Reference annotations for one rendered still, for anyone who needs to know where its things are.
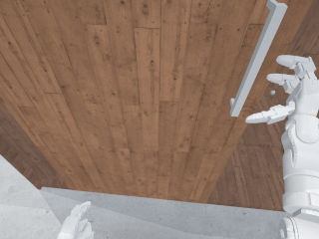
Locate wardrobe door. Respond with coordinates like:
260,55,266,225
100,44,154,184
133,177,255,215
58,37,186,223
0,0,313,204
0,101,64,181

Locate right robot hand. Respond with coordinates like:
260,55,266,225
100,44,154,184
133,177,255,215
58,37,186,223
245,55,319,124

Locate robot right upper arm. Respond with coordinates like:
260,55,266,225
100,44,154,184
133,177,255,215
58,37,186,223
276,216,319,239

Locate left robot hand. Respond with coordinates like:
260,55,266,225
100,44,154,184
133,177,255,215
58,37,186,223
56,201,95,239

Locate handle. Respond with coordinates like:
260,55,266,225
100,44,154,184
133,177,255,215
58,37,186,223
230,0,288,117

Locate right robot forearm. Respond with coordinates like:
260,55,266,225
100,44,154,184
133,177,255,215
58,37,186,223
281,114,319,224

